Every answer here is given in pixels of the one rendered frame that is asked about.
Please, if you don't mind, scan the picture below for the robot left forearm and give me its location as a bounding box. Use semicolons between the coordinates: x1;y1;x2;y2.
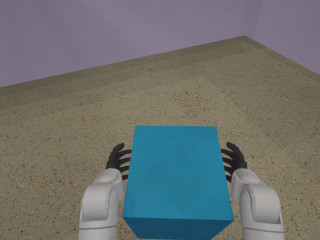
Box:
78;168;124;240

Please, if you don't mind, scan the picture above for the carton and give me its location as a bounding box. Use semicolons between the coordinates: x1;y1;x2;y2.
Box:
122;125;234;240

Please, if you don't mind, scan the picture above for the left robot hand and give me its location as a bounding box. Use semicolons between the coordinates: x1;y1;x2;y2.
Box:
105;143;132;180

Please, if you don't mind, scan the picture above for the right robot hand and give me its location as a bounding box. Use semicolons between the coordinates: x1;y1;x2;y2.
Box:
220;142;248;183

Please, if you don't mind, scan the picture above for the robot right forearm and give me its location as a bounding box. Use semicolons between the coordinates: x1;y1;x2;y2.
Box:
230;168;285;240

